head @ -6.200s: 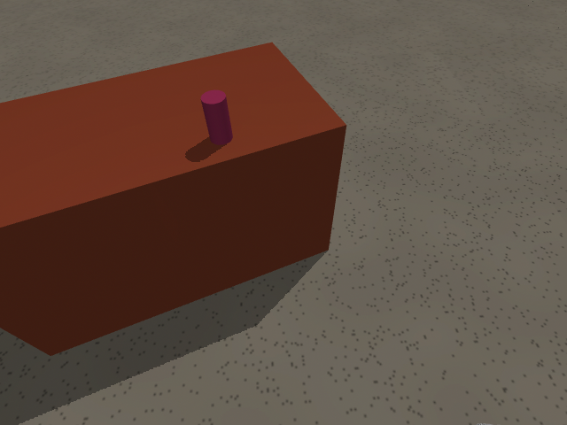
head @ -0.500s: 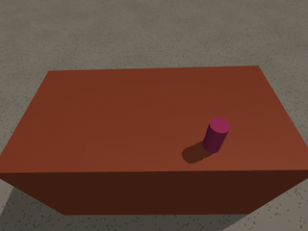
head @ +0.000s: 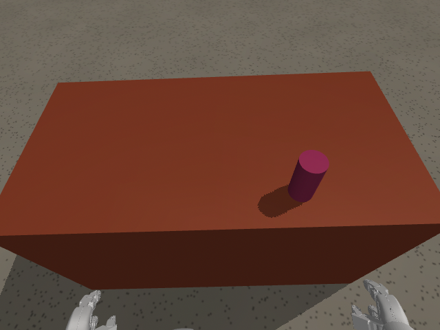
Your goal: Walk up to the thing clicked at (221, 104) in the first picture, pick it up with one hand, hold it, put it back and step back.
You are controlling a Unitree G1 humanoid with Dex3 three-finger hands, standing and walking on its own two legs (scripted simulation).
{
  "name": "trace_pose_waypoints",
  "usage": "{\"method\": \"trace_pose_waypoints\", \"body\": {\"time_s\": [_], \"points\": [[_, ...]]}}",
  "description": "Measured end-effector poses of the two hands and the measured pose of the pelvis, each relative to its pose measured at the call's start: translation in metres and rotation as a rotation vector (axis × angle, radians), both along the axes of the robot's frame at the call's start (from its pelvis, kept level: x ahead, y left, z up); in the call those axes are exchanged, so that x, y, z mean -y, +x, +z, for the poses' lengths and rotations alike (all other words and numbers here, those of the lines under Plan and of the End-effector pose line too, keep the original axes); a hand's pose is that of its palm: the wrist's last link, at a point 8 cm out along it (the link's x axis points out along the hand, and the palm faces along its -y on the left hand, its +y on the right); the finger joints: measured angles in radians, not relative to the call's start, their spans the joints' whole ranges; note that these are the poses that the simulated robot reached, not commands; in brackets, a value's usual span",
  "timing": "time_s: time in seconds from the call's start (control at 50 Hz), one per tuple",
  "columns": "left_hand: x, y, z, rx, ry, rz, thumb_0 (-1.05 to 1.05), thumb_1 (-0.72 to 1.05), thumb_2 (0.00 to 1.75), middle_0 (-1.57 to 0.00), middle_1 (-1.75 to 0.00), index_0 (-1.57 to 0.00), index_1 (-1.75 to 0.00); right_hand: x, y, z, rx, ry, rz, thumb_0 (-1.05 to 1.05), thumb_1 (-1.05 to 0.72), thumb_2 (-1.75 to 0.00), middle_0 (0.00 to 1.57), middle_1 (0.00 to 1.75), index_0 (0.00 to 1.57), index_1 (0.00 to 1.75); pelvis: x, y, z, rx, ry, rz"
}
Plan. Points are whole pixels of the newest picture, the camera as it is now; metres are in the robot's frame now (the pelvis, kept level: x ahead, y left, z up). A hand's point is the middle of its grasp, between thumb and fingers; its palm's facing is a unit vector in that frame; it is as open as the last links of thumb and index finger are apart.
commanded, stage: rise first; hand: right
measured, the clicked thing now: (306, 177) +0.42 -0.18 -0.06
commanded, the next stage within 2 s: go down in 1.26 s
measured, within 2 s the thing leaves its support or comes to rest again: neither
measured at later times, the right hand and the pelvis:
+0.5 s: hand (379, 284) +0.19 -0.25 -0.05, palm faces +0.28 +0.89 -0.37, open 17.2 cm; pelvis +0.02 +0.01 +0.00, yaw -2 degrees
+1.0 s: hand (399, 285) +0.17 -0.25 +0.01, palm faces +0.32 +0.88 -0.36, open 17.6 cm; pelvis +0.00 +0.01 +0.00, yaw -2 degrees
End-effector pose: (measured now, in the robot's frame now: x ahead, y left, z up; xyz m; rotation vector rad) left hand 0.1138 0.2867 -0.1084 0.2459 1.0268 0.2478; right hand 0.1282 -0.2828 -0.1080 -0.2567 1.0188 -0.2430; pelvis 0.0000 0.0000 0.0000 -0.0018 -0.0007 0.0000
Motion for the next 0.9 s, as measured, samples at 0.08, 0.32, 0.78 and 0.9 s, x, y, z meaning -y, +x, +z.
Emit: {"method": "trace_pose_waypoints", "body": {"time_s": [0.08,0.32,0.78,0.9], "points": [[0.004,0.033,0.006,0.1,0.005,0.001,0.01,0.55,0.55,-0.08,-0.12,-0.08,-0.13,0.0,0.025,0.013,0.121,-0.014,-0.032,0.0,-0.55,-0.55,0.11,0.13,0.1,0.13,-0.001,-0.002,-0.001,-0.033,0.001,-0.005],[0.015,0.051,0.019,0.196,-0.01,-0.021,0.0,-0.17,0.15,-0.06,-0.06,-0.06,-0.06,0.014,0.02,0.058,0.278,-0.1,-0.065,0.0,0.17,-0.15,0.06,0.06,0.06,0.06,-0.006,0.015,0.001,-0.014,0.005,-0.027],[0.023,0.052,0.028,0.261,-0.033,-0.069,-0.01,-0.52,0.06,-0.06,-0.06,-0.06,-0.06,0.013,0.02,0.124,0.564,-0.175,-0.035,-0.01,0.57,-0.05,0.05,0.06,0.05,0.06,-0.009,0.012,0.002,0.052,-0.002,-0.038],[0.023,0.051,0.032,0.284,-0.03,-0.073,-0.01,-0.52,0.06,-0.05,-0.06,-0.06,-0.06,0.011,0.016,0.136,0.627,-0.184,-0.013,-0.02,0.57,-0.05,0.05,0.06,0.05,0.06,-0.009,0.007,0.002,0.063,-0.002,-0.04]]}}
